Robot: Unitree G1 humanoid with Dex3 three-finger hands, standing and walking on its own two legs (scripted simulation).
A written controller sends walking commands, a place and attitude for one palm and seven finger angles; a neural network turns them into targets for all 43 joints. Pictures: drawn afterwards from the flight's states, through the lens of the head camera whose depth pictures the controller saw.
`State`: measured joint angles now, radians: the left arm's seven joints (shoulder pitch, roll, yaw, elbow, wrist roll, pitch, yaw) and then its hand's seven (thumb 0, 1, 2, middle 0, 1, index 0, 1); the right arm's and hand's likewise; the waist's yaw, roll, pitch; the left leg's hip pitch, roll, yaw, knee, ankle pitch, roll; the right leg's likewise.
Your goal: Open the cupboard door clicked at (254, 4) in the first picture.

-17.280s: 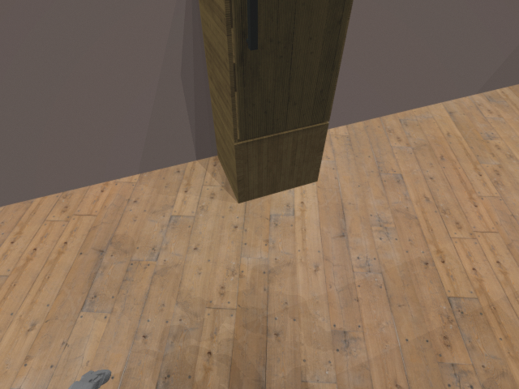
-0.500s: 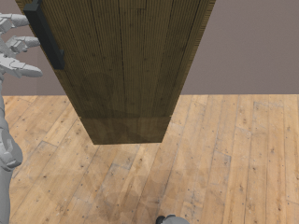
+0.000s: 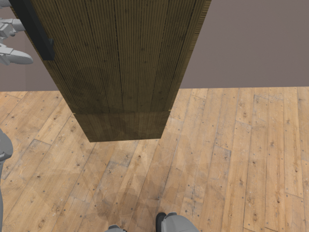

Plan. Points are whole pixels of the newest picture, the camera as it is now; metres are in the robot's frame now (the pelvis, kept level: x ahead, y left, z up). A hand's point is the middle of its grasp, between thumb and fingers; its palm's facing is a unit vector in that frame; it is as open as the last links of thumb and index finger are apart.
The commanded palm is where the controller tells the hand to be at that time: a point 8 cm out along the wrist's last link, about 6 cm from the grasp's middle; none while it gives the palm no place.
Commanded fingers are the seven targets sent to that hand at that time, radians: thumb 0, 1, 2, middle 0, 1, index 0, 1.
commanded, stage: move the hooked fingers beside the handle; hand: left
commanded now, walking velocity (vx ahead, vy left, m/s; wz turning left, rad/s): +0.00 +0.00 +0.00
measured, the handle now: (36, 22) +0.58 +0.20 +0.16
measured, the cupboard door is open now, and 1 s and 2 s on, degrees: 0 0 0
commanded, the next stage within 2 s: slide the fingers in behind the handle in 0.48 s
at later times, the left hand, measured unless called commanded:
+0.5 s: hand (6, 37) +0.53 +0.25 +0.16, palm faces -0.07 -1.00 +0.02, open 14.0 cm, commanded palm +0.51 +0.30 +0.15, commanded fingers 0.00 -0.50 0.30 -0.30 -1.20 -0.30 -1.20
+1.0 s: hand (19, 38) +0.53 +0.23 +0.16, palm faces -0.07 -1.00 +0.01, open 14.0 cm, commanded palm +0.50 +0.28 +0.15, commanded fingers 0.00 -0.50 0.30 -0.30 -1.20 -0.30 -1.20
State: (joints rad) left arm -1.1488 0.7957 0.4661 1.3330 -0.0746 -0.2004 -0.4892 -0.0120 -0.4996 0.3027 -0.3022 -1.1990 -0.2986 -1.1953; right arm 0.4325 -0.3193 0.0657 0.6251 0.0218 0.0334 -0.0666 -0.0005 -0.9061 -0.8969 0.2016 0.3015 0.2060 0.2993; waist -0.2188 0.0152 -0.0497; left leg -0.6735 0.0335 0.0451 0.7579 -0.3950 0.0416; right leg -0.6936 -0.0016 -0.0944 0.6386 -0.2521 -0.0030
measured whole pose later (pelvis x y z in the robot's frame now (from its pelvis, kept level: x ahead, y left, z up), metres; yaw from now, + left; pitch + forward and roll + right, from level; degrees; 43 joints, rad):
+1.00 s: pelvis +0.01 +0.00 +0.00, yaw +0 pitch +17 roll -3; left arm -1.05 0.70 0.43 1.23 -0.11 -0.20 -0.45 -0.01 -0.50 0.30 -0.30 -1.20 -0.30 -1.20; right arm 0.43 -0.30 0.05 0.62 0.02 0.05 -0.04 0.00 -0.91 -0.90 0.20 0.30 0.21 0.30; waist -0.18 0.03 -0.07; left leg -0.64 0.03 0.04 0.75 -0.41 0.04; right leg -0.66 0.00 -0.09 0.63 -0.27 0.00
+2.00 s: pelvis +0.01 -0.01 +0.00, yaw +0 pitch +16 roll -2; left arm -1.03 0.56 0.35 1.21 -0.12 -0.22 -0.29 -0.01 -0.50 0.30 -0.30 -1.20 -0.29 -1.20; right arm 0.45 -0.29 0.03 0.67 0.01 0.00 -0.02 0.00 -0.91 -0.90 0.20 0.30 0.20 0.30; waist -0.16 0.04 -0.07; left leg -0.59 0.03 0.04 0.72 -0.40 0.03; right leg -0.63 0.00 -0.09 0.63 -0.28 -0.01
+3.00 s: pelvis +0.01 -0.01 +0.01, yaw +1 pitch +15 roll -2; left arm -1.02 0.54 0.34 1.20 -0.12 -0.23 -0.28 0.01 0.73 0.82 -0.35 -1.34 -0.34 -1.34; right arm 0.43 -0.29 0.03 0.68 0.01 -0.01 -0.03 0.00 -0.91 -0.90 0.20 0.30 0.20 0.30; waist -0.15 0.04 -0.07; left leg -0.57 0.02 0.04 0.71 -0.39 0.03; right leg -0.61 -0.01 -0.09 0.63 -0.28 -0.01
